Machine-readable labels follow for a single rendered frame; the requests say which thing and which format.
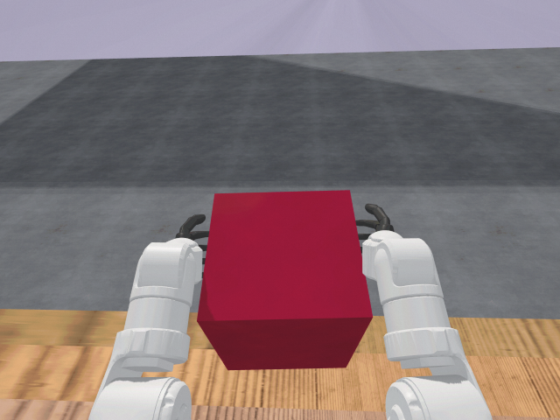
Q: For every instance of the left robot forearm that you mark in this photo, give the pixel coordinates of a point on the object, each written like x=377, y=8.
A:
x=154, y=336

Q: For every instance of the robot left hand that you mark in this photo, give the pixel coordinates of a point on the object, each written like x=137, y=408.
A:
x=186, y=228

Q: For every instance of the robot right hand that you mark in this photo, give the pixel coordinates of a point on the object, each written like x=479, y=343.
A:
x=382, y=222

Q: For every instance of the carton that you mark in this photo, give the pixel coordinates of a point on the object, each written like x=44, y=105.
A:
x=283, y=286

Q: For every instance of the robot left upper arm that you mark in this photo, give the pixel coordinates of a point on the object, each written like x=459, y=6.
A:
x=144, y=398

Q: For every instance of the right robot forearm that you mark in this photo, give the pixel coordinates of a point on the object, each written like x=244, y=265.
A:
x=419, y=334

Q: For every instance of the robot right upper arm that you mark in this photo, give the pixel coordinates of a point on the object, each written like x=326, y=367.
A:
x=435, y=397

